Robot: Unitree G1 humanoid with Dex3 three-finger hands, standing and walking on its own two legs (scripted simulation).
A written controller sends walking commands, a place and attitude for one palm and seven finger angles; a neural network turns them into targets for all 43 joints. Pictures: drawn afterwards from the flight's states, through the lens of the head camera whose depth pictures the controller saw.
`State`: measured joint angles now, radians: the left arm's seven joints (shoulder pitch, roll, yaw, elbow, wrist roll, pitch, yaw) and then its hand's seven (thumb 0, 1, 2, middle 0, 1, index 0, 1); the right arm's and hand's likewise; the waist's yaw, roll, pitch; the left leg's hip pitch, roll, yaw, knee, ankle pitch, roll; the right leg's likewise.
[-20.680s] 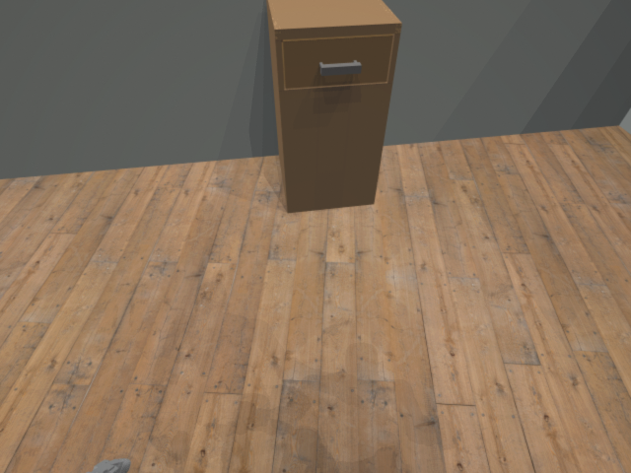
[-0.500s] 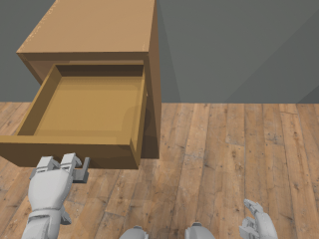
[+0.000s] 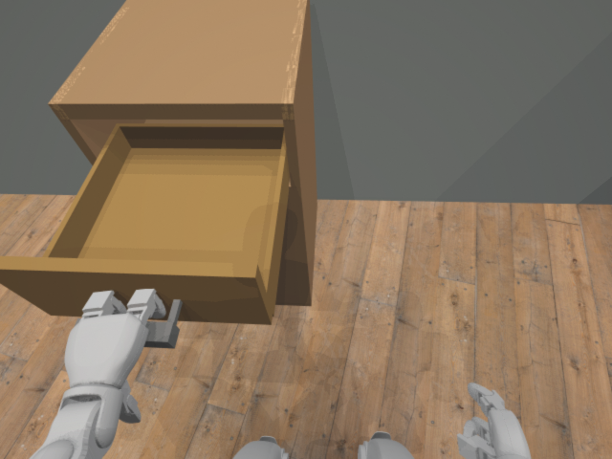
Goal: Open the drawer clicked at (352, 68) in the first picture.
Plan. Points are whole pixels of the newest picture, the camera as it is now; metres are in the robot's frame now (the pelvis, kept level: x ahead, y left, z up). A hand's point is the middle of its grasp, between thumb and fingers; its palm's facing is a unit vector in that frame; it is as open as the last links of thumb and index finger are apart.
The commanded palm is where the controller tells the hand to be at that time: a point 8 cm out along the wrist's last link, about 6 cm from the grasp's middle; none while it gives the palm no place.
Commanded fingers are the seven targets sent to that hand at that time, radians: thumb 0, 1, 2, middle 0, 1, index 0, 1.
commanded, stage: lift the hand off the handle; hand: left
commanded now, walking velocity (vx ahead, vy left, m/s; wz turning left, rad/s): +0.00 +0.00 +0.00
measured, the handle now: (131, 318) +0.29 +0.28 -0.02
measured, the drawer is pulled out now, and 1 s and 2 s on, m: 0.30 0.30 0.30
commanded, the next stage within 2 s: draw the hand back to the body in 1.94 s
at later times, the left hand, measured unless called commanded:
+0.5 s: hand (119, 344) +0.25 +0.26 +0.01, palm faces -0.03 -0.05 -1.00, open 13.1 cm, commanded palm +0.24 +0.26 +0.08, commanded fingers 0.00 -0.50 0.30 -0.30 -1.20 -0.30 -1.20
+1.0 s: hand (108, 330) +0.25 +0.26 +0.05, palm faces -0.02 -0.05 -1.00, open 13.0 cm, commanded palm +0.24 +0.27 +0.12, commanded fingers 0.00 -0.50 0.30 -0.30 -1.20 -0.30 -1.20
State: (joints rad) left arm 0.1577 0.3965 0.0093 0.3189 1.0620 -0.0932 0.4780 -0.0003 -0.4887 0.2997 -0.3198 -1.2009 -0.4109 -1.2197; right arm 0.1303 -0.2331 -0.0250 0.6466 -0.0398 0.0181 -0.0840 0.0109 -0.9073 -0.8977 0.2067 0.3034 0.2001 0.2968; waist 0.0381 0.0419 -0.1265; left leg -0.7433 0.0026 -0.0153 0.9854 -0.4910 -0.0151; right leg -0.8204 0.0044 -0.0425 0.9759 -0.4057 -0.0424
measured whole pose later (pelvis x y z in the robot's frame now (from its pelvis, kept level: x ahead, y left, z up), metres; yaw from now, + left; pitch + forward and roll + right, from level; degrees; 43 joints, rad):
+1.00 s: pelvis +0.02 +0.00 +0.03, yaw +0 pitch +8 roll +1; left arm 0.24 0.42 -0.02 0.10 1.02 -0.06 0.35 0.00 -0.49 0.30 -0.33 -1.21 -0.47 -1.25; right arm 0.10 -0.23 -0.02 0.63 -0.03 0.04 -0.07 0.01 -0.91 -0.90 0.21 0.30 0.20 0.30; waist 0.08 0.06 -0.07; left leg -0.46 0.00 -0.01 0.74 -0.42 -0.01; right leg -0.54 0.00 -0.03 0.75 -0.35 -0.03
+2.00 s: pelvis +0.02 +0.02 +0.06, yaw -1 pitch +2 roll +0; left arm 0.21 0.47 0.02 -0.12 0.93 -0.03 0.13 0.00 -0.49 0.30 -0.32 -1.20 -0.32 -1.20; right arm 0.09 -0.23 0.01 0.63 -0.02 0.07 -0.04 0.01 -0.91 -0.90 0.21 0.30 0.20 0.30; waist 0.10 0.09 -0.02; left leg -0.23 -0.01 0.01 0.51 -0.31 0.01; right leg -0.32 0.00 -0.02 0.52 -0.24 -0.01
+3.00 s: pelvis +0.04 +0.00 +0.07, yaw +0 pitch -4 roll -1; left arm 0.46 0.31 0.26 -0.39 -0.04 -0.14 0.11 -0.01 -0.16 0.44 -0.29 -0.98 -0.28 -0.98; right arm 0.19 -0.20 0.03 0.65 -0.02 -0.17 -0.08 0.01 -0.91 -0.90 0.21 0.30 0.20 0.30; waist 0.06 0.05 0.04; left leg -0.04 0.02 -0.03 0.39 -0.29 -0.01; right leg -0.11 0.03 -0.05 0.38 -0.21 -0.03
